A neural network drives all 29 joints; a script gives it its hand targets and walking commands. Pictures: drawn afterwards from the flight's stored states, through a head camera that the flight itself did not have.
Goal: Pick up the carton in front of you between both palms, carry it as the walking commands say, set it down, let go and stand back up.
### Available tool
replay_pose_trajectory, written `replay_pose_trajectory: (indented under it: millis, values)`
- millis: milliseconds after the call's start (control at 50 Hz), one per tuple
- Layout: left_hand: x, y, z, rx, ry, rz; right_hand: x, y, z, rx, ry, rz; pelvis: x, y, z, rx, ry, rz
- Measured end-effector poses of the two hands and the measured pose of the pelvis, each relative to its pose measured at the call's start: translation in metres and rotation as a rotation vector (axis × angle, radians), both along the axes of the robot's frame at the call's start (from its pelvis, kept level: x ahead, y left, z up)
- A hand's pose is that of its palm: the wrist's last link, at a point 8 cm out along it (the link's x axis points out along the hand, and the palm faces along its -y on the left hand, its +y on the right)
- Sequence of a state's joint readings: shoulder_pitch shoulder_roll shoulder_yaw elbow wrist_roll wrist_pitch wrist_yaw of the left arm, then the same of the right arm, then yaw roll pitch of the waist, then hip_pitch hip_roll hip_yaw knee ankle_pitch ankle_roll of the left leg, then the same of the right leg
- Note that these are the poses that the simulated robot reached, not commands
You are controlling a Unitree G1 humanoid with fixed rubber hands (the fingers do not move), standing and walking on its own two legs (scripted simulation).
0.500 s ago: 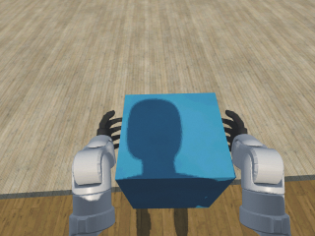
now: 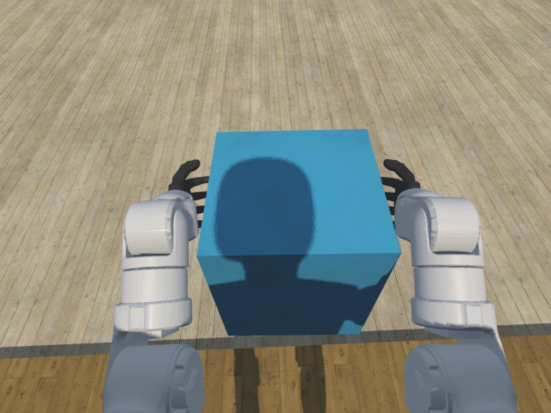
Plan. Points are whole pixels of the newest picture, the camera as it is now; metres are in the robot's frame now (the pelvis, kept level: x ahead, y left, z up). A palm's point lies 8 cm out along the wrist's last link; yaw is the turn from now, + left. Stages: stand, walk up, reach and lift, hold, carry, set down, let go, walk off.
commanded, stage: carry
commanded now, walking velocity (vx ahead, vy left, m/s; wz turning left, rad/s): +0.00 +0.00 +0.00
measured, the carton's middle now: (292, 239) +0.36 +0.00 +0.04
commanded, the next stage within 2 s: none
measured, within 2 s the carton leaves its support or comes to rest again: neither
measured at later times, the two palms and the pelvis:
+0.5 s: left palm (164, 229) +0.33 +0.17 +0.12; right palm (400, 225) +0.33 -0.13 +0.11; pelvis -0.02 +0.01 +0.00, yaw +1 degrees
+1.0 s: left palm (156, 247) +0.30 +0.17 +0.13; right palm (412, 244) +0.30 -0.13 +0.13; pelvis -0.05 +0.01 +0.00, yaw +1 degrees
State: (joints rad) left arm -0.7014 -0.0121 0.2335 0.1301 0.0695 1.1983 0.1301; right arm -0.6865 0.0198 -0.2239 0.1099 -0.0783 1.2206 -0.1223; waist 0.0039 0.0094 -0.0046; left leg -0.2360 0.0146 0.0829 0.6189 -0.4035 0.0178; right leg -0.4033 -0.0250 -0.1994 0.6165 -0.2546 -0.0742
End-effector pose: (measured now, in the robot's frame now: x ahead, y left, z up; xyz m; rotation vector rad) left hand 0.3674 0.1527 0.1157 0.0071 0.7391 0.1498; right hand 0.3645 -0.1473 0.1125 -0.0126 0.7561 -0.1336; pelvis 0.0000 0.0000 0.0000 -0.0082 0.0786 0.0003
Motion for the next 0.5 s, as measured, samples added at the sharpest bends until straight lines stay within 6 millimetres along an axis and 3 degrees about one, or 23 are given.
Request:
replay_pose_trajectory:
  millis: [220,500]
  values:
    - [-0.003,0.008,-0.001,-0.007,-0.017,0.004,-0.003,0.008,0.000,0.004,-0.017,-0.006,-0.002,0.009,0.000,-0.004,-0.002,0.003]
    - [-0.035,0.016,0.002,0.002,-0.018,0.010,-0.030,0.016,0.002,-0.004,-0.019,0.016,-0.021,0.011,-0.003,-0.002,-0.038,0.010]
